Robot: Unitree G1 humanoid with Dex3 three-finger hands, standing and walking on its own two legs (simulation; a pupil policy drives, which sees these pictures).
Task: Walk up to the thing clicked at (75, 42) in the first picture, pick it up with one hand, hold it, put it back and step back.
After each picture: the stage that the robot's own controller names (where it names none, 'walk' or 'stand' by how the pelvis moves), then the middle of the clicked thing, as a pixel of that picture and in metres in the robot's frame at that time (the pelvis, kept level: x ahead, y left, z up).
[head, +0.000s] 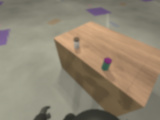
stand; (76, 43) +0.79 +0.18 -0.05
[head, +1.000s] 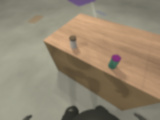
walk; (73, 42) +0.69 +0.17 -0.02
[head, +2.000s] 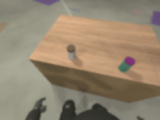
rise first; (71, 52) +0.51 +0.16 +0.01
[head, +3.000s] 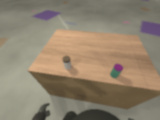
stand; (67, 62) +0.48 +0.21 -0.03
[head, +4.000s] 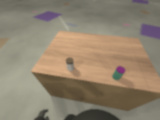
stand; (70, 64) +0.48 +0.19 -0.05
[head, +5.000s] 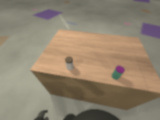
stand; (69, 63) +0.49 +0.19 -0.05
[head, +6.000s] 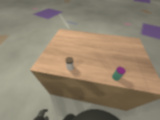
stand; (69, 63) +0.48 +0.19 -0.05
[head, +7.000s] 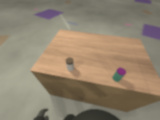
stand; (70, 64) +0.47 +0.18 -0.05
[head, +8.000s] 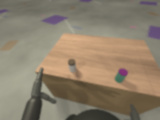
rise first; (72, 65) +0.48 +0.20 -0.05
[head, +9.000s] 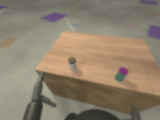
go down; (72, 64) +0.48 +0.19 -0.04
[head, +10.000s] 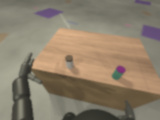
go down; (69, 62) +0.49 +0.18 -0.03
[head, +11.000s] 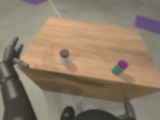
go down; (65, 57) +0.47 +0.18 +0.01
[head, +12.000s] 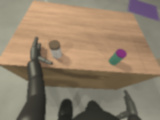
close in; (55, 50) +0.48 +0.20 +0.04
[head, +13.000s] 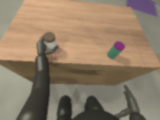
close; (51, 42) +0.52 +0.21 +0.06
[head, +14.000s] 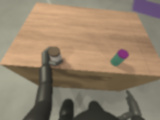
lift; (55, 56) +0.43 +0.20 +0.05
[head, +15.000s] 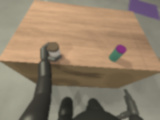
lift; (54, 52) +0.46 +0.20 +0.05
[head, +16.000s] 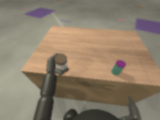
lift; (61, 64) +0.35 +0.17 +0.13
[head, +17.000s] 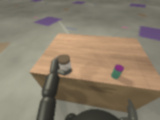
hold; (65, 65) +0.32 +0.16 +0.16
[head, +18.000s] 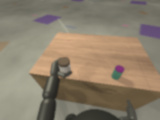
hold; (65, 67) +0.32 +0.16 +0.13
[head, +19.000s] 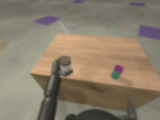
crouch; (66, 66) +0.33 +0.15 +0.14
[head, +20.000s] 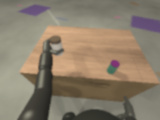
crouch; (57, 46) +0.46 +0.20 +0.16
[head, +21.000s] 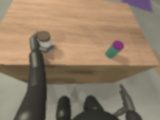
lower; (45, 42) +0.52 +0.22 +0.06
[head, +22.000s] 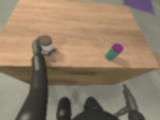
lower; (47, 46) +0.50 +0.21 +0.05
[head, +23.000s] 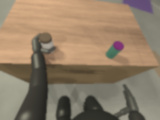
lower; (47, 43) +0.51 +0.21 +0.06
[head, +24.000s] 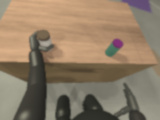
lower; (45, 41) +0.52 +0.21 +0.07
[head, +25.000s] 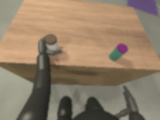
open; (52, 44) +0.50 +0.20 +0.06
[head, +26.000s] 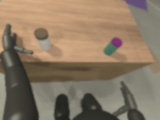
sink last; (43, 40) +0.52 +0.22 +0.07
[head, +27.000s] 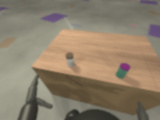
sink last; (70, 60) +0.50 +0.20 +0.01
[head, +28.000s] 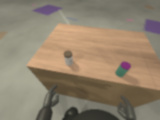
stand; (68, 58) +0.48 +0.20 +0.01
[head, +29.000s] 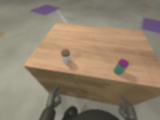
stand; (66, 57) +0.49 +0.21 +0.02
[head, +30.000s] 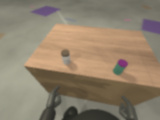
stand; (66, 57) +0.49 +0.21 +0.02
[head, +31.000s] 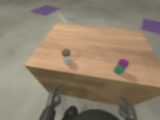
stand; (66, 57) +0.49 +0.21 +0.02
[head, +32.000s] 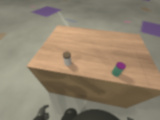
stand; (67, 59) +0.49 +0.21 -0.01
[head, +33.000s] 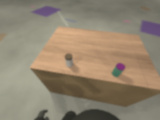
walk; (69, 60) +0.50 +0.20 -0.05
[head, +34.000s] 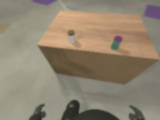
walk; (71, 36) +0.72 +0.23 -0.02
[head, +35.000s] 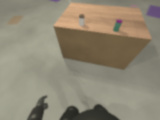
walk; (81, 20) +1.06 +0.17 -0.02
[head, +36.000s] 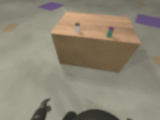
stand; (77, 27) +1.06 +0.21 -0.04
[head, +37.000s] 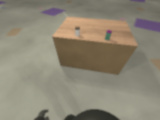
stand; (77, 31) +1.09 +0.21 -0.05
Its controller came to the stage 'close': yes
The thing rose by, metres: 0.20
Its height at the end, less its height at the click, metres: +0.00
